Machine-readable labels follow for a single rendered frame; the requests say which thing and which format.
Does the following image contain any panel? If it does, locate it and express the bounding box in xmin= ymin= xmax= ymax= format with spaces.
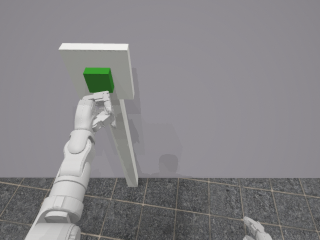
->
xmin=58 ymin=43 xmax=138 ymax=187

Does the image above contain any robot left hand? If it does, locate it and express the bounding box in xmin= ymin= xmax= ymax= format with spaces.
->
xmin=74 ymin=91 xmax=117 ymax=136

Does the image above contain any robot left forearm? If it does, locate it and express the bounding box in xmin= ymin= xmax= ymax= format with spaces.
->
xmin=24 ymin=129 xmax=96 ymax=240

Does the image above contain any robot right hand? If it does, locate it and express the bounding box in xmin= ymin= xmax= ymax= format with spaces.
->
xmin=243 ymin=216 xmax=273 ymax=240

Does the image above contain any button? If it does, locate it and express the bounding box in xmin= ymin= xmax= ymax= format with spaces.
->
xmin=83 ymin=67 xmax=114 ymax=93

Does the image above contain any left robot upper arm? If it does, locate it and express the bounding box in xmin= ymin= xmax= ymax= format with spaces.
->
xmin=27 ymin=222 xmax=81 ymax=240

